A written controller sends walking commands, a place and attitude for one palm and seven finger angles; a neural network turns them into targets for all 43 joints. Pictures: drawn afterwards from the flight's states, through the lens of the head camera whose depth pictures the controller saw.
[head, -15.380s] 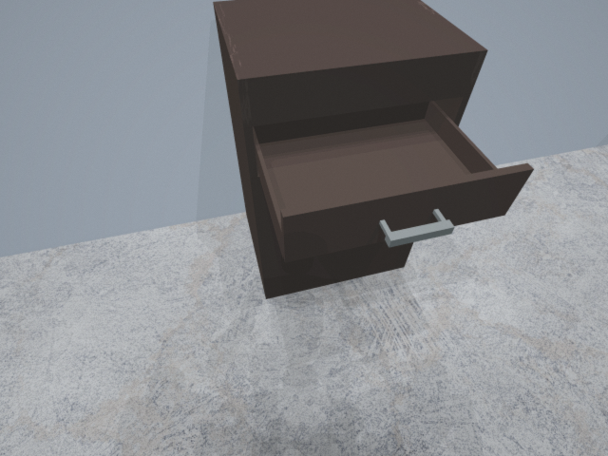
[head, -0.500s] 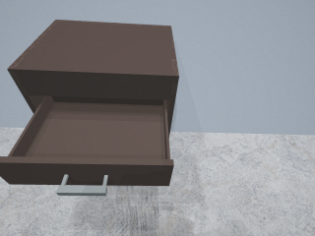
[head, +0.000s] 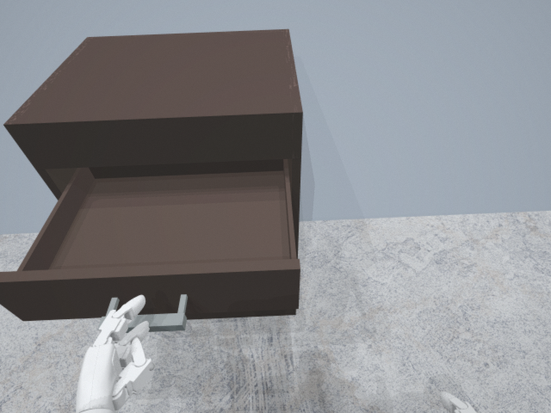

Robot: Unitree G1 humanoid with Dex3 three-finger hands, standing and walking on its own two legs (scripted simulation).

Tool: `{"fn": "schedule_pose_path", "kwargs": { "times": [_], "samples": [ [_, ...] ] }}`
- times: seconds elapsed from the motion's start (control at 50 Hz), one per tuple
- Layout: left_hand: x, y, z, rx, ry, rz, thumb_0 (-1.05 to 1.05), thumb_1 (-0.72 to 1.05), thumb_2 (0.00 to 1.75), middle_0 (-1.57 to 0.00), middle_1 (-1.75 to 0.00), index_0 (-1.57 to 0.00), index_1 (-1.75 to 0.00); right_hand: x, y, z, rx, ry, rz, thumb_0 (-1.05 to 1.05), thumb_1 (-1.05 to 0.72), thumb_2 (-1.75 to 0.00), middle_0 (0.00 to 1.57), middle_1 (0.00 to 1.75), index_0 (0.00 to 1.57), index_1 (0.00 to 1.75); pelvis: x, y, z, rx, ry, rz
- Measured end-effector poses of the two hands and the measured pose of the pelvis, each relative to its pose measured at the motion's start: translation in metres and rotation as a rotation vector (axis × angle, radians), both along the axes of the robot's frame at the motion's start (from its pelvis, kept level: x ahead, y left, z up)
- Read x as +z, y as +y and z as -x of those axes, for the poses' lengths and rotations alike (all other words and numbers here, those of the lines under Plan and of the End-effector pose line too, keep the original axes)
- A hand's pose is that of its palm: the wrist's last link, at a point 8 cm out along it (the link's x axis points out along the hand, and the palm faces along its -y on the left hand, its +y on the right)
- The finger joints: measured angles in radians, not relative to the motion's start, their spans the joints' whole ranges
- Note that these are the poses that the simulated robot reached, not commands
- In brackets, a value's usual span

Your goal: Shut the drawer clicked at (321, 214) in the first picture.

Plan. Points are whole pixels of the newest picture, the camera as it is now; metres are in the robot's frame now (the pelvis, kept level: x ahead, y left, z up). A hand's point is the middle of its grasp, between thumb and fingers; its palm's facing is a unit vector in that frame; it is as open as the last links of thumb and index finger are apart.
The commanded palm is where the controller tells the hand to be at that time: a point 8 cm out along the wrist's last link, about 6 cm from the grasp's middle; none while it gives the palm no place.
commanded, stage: raise the hand and make a fist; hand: left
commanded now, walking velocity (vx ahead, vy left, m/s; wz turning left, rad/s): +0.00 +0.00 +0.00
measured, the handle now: (146, 312) +0.31 +0.23 -0.05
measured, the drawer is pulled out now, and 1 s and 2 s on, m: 0.28 0.22 0.22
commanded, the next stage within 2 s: bring the fist close to the handle in 1.66 s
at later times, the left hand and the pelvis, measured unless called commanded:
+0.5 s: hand (156, 399) +0.16 +0.16 +0.00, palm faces +0.06 -1.00 -0.07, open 4.3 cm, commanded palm +0.12 +0.23 +0.00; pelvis -0.01 -0.06 -0.05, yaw +1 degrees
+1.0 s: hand (125, 403) +0.15 +0.19 +0.03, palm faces +0.07 -0.99 -0.07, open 3.1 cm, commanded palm +0.11 +0.24 +0.03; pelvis +0.00 -0.03 -0.03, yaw +0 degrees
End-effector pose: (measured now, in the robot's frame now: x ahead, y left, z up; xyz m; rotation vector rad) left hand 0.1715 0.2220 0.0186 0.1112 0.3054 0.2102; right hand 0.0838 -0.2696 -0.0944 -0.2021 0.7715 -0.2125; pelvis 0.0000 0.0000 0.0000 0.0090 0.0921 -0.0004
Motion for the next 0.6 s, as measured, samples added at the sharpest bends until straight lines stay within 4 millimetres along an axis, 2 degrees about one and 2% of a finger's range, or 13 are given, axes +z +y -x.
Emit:
{"fn": "schedule_pose_path", "kwargs": {
  "times": [0.04, 0.12, 0.18, 0.26, 0.34, 0.42, 0.48, 0.6],
  "samples": [
    [-0.012, -0.003, 0.008, -0.002, -0.084, 0.068, 0.03, 0.96, 0.9, -0.27, -0.42, -0.31, -0.43, 0.005, -0.01, -0.027, 0.014, -0.09, 0.023, 0.02, -0.91, -0.9, 0.2, 0.3, 0.2, 0.3, -0.013, -0.005, 0.003, -0.014, 0.044, 0.005],
    [-0.032, -0.029, 0.032, -0.122, -0.228, 0.13, 0.02, 0.94, 0.9, -0.33, -0.5, -0.38, -0.51, 0.013, -0.017, -0.082, 0.103, -0.244, 0.075, 0.02, -0.91, -0.9, 0.2, 0.3, 0.2, 0.3, -0.043, -0.016, 0.008, -0.011, 0.11, 0.02],
    [-0.034, -0.037, 0.043, -0.175, -0.288, 0.092, 0.02, 0.92, 0.9, -0.41, -0.56, -0.45, -0.57, 0.013, -0.01, -0.116, 0.167, -0.313, 0.075, 0.01, -0.91, -0.9, 0.19, 0.3, 0.2, 0.3, -0.059, -0.024, 0.012, 0.0, 0.127, 0.028],
    [-0.03, -0.026, 0.049, -0.114, -0.282, 0.063, 0.02, 0.91, 0.9, -0.51, -0.65, -0.53, -0.66, 0.007, 0.011, -0.141, 0.212, -0.341, 0.01, 0.01, -0.91, -0.9, 0.19, 0.3, 0.2, 0.3, -0.066, -0.035, 0.015, 0.017, 0.13, 0.037],
    [-0.019, -0.017, 0.047, -0.09, -0.263, 0.041, 0.02, 0.9, 0.9, -0.6, -0.74, -0.61, -0.75, -0.001, 0.03, -0.142, 0.235, -0.313, -0.065, 0.01, -0.9, -0.9, 0.2, 0.3, 0.2, 0.3, -0.062, -0.046, 0.013, 0.027, 0.133, 0.044],
    [-0.011, -0.016, 0.039, -0.138, -0.237, 0.037, 0.01, 0.9, 0.9, -0.69, -0.83, -0.69, -0.83, -0.014, 0.033, -0.127, 0.215, -0.25, -0.109, 0.01, -0.9, -0.9, 0.2, 0.3, 0.21, 0.3, -0.056, -0.053, 0.01, 0.031, 0.138, 0.046],
    [-0.011, -0.013, 0.034, -0.156, -0.203, 0.04, 0.01, 0.9, 0.9, -0.75, -0.9, -0.75, -0.9, -0.024, 0.022, -0.11, 0.171, -0.184, -0.109, 0.01, -0.9, -0.9, 0.2, 0.3, 0.21, 0.3, -0.053, -0.056, 0.007, 0.027, 0.14, 0.043],
    [-0.006, -0.001, 0.032, -0.141, -0.174, 0.028, 0.01, 0.9, 0.9, -0.87, -1.03, -0.87, -1.03, -0.032, -0.015, -0.079, 0.064, -0.084, -0.047, 0.01, -0.9, -0.9, 0.2, 0.3, 0.21, 0.3, -0.047, -0.057, 0.002, 0.02, 0.138, 0.036]
  ]
}}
